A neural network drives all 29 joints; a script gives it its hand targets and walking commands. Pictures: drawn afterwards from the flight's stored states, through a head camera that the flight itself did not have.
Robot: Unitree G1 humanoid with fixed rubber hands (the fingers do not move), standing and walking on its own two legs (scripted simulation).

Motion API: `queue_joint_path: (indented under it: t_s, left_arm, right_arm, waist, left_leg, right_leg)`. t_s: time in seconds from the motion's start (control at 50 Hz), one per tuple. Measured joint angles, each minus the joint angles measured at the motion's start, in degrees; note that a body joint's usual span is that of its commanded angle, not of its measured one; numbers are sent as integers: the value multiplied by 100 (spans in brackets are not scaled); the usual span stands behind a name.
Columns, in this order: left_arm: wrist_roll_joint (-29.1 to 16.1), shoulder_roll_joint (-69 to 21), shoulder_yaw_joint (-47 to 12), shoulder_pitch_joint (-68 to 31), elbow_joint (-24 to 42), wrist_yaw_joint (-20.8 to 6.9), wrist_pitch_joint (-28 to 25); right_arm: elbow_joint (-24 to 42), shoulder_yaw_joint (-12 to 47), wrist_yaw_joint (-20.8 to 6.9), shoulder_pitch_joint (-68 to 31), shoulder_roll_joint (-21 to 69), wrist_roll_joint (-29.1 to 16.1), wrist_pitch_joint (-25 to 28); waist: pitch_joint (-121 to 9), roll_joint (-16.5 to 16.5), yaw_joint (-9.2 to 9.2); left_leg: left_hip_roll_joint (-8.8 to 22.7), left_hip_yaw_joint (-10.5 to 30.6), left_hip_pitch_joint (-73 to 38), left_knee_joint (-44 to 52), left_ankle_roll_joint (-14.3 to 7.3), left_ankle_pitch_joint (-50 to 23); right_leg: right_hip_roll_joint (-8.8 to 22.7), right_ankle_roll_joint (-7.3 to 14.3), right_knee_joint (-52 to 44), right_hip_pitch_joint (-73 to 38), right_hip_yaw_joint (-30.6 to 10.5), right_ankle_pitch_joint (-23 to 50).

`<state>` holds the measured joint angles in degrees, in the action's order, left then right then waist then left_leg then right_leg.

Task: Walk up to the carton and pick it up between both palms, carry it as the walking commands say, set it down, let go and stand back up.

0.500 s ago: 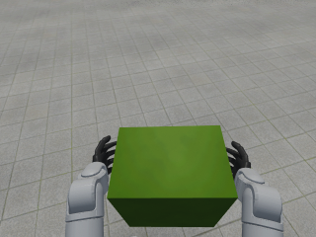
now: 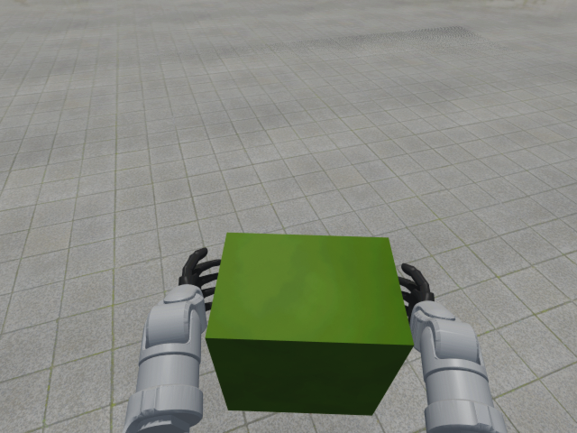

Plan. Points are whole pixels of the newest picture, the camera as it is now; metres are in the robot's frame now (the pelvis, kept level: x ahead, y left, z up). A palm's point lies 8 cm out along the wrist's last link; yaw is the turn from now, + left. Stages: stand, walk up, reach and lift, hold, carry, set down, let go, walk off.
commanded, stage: set down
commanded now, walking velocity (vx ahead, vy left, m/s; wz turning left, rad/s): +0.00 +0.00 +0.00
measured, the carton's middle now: (303, 329) +0.29 -0.01 -0.03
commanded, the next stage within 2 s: none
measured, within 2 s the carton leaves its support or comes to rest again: neither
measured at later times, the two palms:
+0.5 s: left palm (214, 304) +0.34 +0.14 -0.03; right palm (409, 303) +0.35 -0.19 -0.04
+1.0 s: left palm (205, 351) +0.32 +0.17 -0.16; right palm (378, 342) +0.34 -0.16 -0.16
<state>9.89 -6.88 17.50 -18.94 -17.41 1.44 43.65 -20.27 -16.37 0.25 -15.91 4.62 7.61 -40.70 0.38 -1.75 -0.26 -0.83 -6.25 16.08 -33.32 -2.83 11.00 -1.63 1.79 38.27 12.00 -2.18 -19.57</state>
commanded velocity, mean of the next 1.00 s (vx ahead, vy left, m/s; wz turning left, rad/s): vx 0.00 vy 0.00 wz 0.00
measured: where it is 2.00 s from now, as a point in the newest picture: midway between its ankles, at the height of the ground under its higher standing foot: outside the picture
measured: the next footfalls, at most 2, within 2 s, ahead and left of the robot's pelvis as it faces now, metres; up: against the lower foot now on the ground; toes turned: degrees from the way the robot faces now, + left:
none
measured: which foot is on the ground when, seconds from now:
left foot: down 0.00-1.00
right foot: down 0.00-1.00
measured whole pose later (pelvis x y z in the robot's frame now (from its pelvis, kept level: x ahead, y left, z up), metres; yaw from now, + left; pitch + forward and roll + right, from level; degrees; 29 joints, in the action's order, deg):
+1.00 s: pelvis +0.01 -0.02 -0.06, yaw +4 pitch +26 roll +1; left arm 2.6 1.5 7.8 -18.1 -26.7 5.1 2.8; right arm -28.9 -8.8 4.9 -19.3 0.9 6.7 -2.9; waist 1.4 -1.2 0.0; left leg -2.4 -0.4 64.2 -51.4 -0.8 13.7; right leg -1.9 3.0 58.0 59.2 0.7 -25.2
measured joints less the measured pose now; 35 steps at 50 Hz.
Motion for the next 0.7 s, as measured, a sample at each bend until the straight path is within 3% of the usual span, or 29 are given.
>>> queue_joint_path:
  t_s: [0.18, 0.42, 0.54, 0.7]
  left_arm:
    - [439, -251, 501, -348, -789, -73, -601]
    - [466, -248, 538, 141, -892, -335, -1682]
    - [466, -196, 537, 308, -890, -431, -2358]
    - [466, -64, 440, 314, -890, -503, -3455]
  right_arm:
    - [-798, -336, -220, -174, -78, 186, 660]
    - [-853, -308, -206, -176, 6, 226, 1267]
    - [-851, -279, -177, -179, 112, 226, 1810]
    - [-851, -120, -153, -180, 145, 226, 2920]
  waist:
    - [45, 140, 1]
    - [370, 79, 3]
    - [378, -46, 26]
    - [381, -156, 27]
  left_leg:
    - [-40, 1, -34, 1, -2, 122]
    - [-50, 51, 185, 2, 99, 298]
    - [-55, 152, 918, -69, 150, 243]
    - [-66, 319, 2495, -494, 200, 175]
  right_leg:
    - [0, 0, 47, 0, -69, -153]
    - [-1, 61, 80, 219, -33, -371]
    - [-1, 112, 203, 945, 74, -380]
    - [-5, 132, 695, 2512, 203, -380]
